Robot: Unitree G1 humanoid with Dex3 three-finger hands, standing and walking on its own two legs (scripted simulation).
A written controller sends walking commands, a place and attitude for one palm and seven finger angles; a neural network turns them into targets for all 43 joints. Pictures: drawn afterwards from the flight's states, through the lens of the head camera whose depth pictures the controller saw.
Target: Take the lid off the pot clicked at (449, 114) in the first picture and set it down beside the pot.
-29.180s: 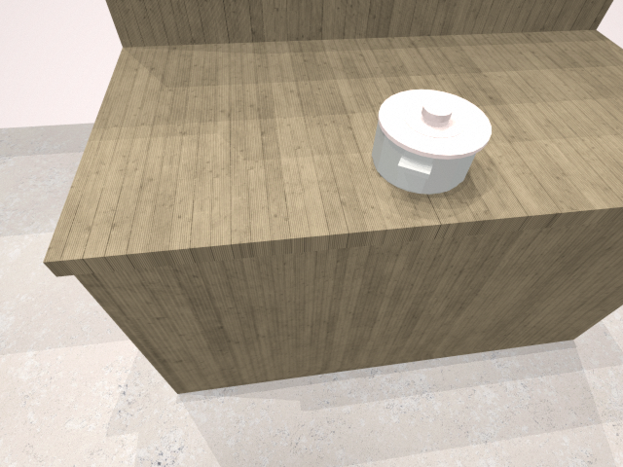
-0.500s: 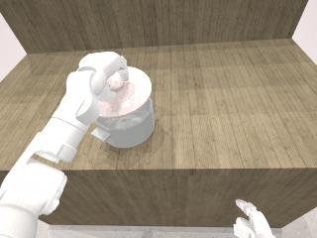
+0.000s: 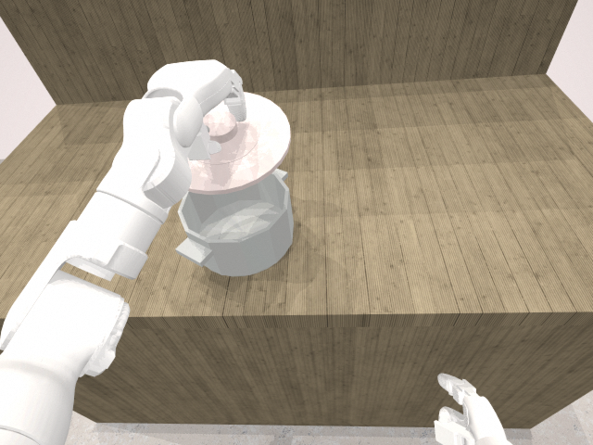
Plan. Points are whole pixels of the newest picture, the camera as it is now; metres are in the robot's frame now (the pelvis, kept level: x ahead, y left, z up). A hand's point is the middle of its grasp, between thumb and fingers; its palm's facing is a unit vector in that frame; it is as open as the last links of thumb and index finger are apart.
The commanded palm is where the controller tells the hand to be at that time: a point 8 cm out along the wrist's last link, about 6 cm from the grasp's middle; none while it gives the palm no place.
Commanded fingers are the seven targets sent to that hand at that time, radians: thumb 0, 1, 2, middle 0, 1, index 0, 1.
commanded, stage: lift the lid straight up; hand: left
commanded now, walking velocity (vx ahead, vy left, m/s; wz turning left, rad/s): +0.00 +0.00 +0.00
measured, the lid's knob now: (219, 127) +0.47 +0.12 +0.22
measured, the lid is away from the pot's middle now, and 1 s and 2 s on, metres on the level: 0.01 0.04 0.16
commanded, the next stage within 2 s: move the lid sideways beside the pot in 0.56 s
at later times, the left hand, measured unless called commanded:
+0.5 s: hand (204, 99) +0.44 +0.12 +0.27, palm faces -0.05 -0.02 -1.00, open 8.2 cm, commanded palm +0.41 +0.13 +0.34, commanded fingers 0.00 0.49 1.18 -0.99 -1.01 -0.88 -0.90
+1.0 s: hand (178, 104) +0.45 +0.16 +0.26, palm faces -0.09 -0.04 -1.00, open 8.2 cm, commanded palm +0.41 +0.18 +0.34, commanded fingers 0.00 0.49 1.18 -0.99 -1.01 -0.88 -0.90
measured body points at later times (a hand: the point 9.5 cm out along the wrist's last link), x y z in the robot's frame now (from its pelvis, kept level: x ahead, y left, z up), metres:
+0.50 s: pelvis +0.00 +0.00 +0.00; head +0.01 -0.04 +0.45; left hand +0.44 +0.12 +0.32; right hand +0.18 -0.23 -0.11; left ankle +0.03 +0.10 -0.74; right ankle -0.02 -0.12 -0.74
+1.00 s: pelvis +0.00 +0.00 +0.00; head +0.02 -0.04 +0.45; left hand +0.44 +0.16 +0.32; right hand +0.18 -0.24 -0.11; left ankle +0.03 +0.10 -0.74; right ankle -0.02 -0.12 -0.74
